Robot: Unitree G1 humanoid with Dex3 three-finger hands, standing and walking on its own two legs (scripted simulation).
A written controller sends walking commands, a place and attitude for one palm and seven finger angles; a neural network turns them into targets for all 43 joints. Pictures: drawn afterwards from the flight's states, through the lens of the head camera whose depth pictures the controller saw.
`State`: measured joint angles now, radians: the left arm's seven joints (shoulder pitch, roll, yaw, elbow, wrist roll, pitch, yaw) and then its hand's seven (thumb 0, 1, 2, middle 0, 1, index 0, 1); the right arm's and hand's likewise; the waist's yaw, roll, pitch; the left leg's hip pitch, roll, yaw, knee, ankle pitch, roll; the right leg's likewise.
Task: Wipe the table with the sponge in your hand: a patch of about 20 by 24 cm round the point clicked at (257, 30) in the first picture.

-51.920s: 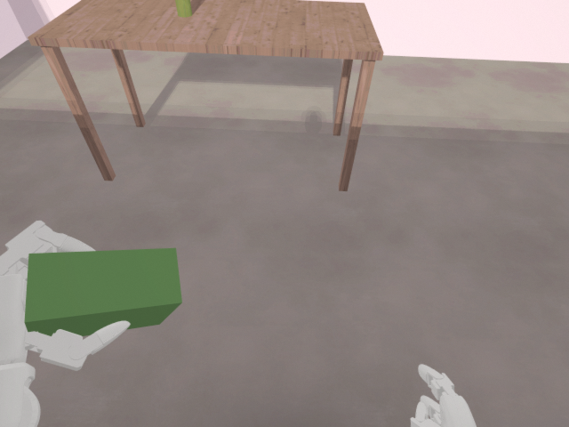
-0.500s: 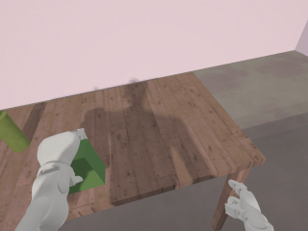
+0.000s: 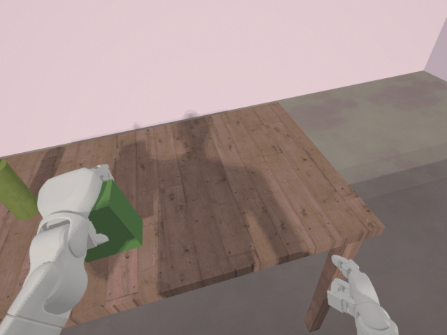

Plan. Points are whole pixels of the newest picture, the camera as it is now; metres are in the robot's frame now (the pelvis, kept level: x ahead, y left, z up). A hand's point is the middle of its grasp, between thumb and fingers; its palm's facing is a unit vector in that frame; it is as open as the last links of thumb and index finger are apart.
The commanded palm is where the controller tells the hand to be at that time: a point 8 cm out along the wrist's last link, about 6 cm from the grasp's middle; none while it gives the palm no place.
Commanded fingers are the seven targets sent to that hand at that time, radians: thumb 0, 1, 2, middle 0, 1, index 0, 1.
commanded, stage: lift the sponge slowly off the table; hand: left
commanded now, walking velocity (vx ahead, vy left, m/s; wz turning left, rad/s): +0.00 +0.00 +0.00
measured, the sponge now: (105, 229) +0.25 +0.27 +0.07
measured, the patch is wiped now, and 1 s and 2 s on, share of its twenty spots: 1.00 1.00 1.00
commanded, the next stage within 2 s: bring the sponge back beside the body in 0.38 s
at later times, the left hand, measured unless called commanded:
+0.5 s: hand (104, 195) +0.27 +0.25 +0.16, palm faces +0.19 -0.18 -0.97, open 10.1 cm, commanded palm +0.22 +0.26 +0.22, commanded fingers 0.00 0.10 1.30 -1.20 -1.60 -1.20 -1.60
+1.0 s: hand (89, 222) +0.23 +0.26 +0.13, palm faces +0.13 -0.13 -0.98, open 10.1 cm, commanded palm +0.19 +0.26 +0.21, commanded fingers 0.00 0.10 1.30 -1.20 -1.60 -1.20 -1.60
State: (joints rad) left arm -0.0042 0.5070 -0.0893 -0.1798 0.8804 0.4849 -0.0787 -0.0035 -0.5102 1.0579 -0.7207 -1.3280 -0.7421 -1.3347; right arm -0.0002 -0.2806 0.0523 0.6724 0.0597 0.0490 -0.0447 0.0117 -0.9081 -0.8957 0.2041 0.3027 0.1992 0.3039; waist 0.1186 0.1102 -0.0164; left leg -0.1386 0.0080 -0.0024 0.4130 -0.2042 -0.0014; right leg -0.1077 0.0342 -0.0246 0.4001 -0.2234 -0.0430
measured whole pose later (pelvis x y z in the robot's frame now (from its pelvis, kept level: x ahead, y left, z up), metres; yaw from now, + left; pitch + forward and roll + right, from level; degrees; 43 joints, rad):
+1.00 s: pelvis +0.00 -0.01 +0.00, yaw +0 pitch -4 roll +0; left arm 0.11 0.52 -0.07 -0.31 0.84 0.50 -0.07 0.00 -0.51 1.06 -0.72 -1.33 -0.74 -1.33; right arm 0.01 -0.28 0.06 0.65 0.06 0.05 -0.05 0.01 -0.91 -0.90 0.20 0.30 0.21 0.31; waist 0.13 0.12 -0.02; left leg -0.15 0.02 -0.01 0.44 -0.22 -0.01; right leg -0.12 0.04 -0.03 0.43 -0.24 -0.05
